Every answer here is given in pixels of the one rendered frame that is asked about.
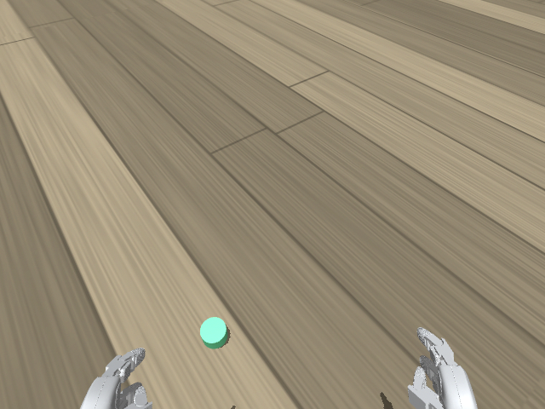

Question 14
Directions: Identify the tin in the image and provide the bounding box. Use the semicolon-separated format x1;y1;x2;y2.
200;317;227;349

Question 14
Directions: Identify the left robot hand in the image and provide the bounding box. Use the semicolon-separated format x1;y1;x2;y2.
80;348;152;409

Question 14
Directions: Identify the right robot hand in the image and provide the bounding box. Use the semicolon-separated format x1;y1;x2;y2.
408;327;478;409

